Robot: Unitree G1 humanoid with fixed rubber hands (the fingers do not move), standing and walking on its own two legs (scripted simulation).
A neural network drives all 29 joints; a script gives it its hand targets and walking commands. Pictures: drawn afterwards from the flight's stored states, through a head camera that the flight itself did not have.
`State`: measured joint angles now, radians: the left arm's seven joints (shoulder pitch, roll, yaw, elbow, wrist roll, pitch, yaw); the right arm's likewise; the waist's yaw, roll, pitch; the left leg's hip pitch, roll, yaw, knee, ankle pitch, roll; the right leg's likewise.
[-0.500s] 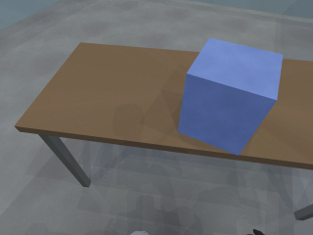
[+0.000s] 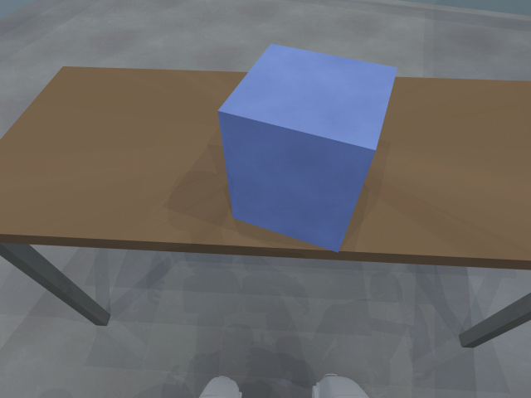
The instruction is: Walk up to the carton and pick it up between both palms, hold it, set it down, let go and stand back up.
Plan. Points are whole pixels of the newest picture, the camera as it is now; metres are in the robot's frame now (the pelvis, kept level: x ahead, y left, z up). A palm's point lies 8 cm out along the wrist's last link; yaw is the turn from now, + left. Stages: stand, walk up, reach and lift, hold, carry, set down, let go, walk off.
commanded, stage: walk up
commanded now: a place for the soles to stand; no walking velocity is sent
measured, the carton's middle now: (305, 151) +0.49 -0.04 +0.08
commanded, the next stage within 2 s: none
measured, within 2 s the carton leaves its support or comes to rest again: neither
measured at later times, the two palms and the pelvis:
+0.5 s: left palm out of the picture +0.10 +0.22 -0.08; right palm (439, 346) +0.21 -0.25 -0.08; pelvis +0.07 -0.02 +0.03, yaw -1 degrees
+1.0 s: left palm (120, 379) +0.17 +0.25 -0.07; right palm out of the picture +0.13 -0.26 -0.09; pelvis +0.07 +0.00 +0.03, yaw -8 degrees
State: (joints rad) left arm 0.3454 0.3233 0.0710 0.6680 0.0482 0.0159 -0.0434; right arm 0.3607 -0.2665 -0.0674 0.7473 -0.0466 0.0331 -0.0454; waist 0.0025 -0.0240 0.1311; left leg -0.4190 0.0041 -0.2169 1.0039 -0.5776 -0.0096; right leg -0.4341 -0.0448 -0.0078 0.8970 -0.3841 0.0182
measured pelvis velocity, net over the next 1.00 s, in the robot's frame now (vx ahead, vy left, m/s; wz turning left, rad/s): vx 0.07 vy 0.00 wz -0.14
